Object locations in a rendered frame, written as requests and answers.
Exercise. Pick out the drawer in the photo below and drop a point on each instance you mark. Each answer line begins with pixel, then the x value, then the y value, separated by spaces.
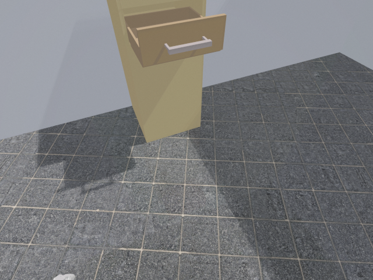
pixel 148 32

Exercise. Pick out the handle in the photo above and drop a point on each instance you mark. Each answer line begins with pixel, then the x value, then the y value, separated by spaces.
pixel 188 47

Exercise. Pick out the cabinet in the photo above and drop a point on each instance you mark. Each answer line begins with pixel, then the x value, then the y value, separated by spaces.
pixel 167 97

